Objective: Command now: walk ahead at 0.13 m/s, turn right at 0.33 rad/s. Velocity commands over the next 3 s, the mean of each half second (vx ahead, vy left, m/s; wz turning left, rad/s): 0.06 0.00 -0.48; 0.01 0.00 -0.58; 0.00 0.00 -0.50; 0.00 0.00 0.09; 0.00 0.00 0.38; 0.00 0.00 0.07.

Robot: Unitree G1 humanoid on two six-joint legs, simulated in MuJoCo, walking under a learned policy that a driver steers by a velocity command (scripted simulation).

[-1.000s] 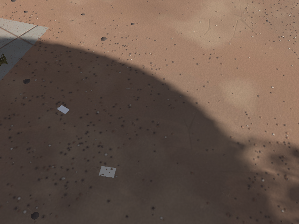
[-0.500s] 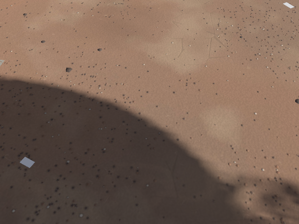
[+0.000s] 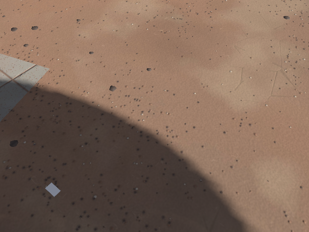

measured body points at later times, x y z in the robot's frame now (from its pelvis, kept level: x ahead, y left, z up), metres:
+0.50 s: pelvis +0.00 -0.01 -0.01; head +0.01 -0.04 +0.44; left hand +0.18 +0.22 -0.12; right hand +0.01 -0.30 -0.15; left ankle +0.08 +0.10 -0.71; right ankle -0.03 -0.09 -0.74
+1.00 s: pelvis -0.01 +0.01 +0.00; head +0.03 +0.01 +0.45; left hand +0.23 +0.19 -0.13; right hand -0.04 -0.30 -0.10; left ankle +0.05 +0.09 -0.74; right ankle -0.03 -0.09 -0.73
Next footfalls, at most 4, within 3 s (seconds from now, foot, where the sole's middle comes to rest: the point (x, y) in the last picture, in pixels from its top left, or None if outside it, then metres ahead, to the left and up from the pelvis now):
0.02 left None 0.13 0.09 -0.77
0.44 right None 0.01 -0.11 -0.77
0.98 left None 0.08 0.07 -0.77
1.42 right None -0.08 -0.08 -0.77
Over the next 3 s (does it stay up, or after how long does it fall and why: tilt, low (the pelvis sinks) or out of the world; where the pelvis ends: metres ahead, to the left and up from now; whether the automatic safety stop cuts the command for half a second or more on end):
stays up -0.09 0.01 0.01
